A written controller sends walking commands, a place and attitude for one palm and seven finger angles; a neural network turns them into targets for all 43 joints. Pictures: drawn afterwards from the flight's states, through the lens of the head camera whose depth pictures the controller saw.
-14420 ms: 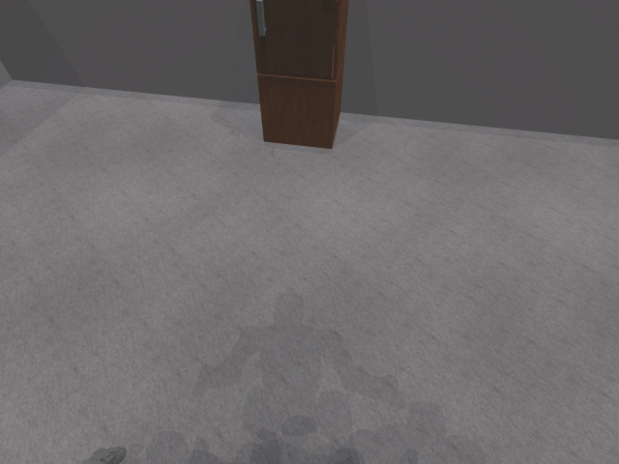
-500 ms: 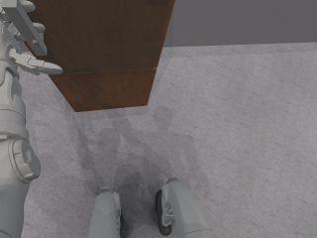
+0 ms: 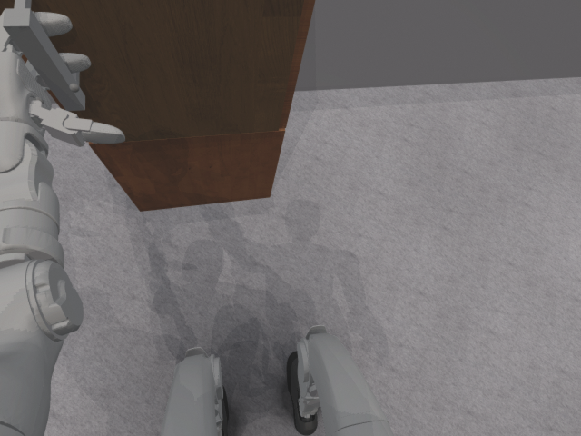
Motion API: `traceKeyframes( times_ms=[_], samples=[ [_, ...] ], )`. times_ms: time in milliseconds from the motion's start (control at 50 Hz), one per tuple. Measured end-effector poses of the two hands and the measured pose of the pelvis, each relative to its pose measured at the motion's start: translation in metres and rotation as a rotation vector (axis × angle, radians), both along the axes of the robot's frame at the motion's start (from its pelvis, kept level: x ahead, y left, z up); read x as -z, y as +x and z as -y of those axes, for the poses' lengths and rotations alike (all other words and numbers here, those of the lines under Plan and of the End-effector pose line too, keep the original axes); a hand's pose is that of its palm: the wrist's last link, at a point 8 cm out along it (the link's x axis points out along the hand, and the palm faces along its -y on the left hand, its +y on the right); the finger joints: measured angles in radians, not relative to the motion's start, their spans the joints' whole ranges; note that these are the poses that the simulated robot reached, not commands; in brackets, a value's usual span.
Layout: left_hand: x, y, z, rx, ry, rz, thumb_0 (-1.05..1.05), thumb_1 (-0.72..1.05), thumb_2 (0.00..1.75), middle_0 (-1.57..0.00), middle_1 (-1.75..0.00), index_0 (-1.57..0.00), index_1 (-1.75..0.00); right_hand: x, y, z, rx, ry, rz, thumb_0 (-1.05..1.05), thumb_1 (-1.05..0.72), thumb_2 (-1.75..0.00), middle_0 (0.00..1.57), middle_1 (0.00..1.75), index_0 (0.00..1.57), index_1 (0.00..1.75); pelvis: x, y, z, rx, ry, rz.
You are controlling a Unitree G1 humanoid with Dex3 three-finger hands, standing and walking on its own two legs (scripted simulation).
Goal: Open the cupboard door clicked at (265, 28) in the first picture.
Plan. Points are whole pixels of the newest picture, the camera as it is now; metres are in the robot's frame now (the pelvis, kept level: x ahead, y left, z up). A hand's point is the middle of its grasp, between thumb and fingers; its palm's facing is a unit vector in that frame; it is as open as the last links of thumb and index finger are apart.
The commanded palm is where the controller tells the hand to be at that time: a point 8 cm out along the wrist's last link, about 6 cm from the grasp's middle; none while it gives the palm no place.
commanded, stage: slide the fingers in behind the handle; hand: left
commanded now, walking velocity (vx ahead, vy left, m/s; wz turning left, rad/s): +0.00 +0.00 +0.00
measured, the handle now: (51, 52) +0.59 +0.24 +0.04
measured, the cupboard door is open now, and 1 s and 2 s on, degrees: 0 0 49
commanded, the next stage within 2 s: close the thumb around the handle in 0.02 s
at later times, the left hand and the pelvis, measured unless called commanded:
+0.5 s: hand (71, 86) +0.55 +0.21 +0.04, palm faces +0.06 -1.00 -0.01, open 9.9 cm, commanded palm +0.53 +0.24 +0.04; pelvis +0.00 +0.01 +0.00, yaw +0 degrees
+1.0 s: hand (73, 88) +0.55 +0.21 +0.04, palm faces +0.06 -1.00 -0.01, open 5.7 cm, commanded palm +0.52 +0.24 +0.04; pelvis +0.00 +0.00 +0.00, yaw +0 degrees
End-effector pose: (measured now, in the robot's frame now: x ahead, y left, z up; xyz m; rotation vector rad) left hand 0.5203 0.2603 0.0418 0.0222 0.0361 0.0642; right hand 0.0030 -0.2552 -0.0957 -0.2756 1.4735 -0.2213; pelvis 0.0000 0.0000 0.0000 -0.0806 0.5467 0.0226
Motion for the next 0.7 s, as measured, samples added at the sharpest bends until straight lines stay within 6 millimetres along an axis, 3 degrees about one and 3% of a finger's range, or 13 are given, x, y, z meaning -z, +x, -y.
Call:
traceKeyframes(
  times_ms=[180, 280, 700],
  samples=[
    [0.0028, 0.0030, -0.0027, 0.006, -0.003, 0.002, -0.01, -0.49, 0.30, -0.30, -1.20, -0.30, -1.20, 0.0005, -0.0001, 0.0009, -0.003, -0.016, 0.003, 0.00, -0.90, -0.90, 0.20, 0.30, 0.20, 0.30, 0.0031, -0.0010, -0.0021, 0.000, -0.004, -0.007],
    [0.0048, 0.0042, -0.0039, 0.007, -0.006, 0.003, -0.01, -0.39, 0.34, -0.31, -1.21, -0.31, -1.21, 0.0011, -0.0012, -0.0008, -0.001, -0.017, -0.004, 0.00, -0.90, -0.90, 0.20, 0.30, 0.20, 0.30, 0.0041, -0.0013, -0.0036, 0.000, -0.006, -0.010],
    [0.0034, 0.0032, -0.0076, 0.006, -0.010, 0.004, 0.01, 0.63, 0.78, -0.38, -1.32, -0.38, -1.32, -0.0011, -0.0025, -0.0081, 0.004, -0.005, -0.014, 0.00, -0.90, -0.90, 0.20, 0.30, 0.20, 0.30, 0.0015, 0.0013, -0.0068, -0.001, -0.010, -0.008]
  ],
)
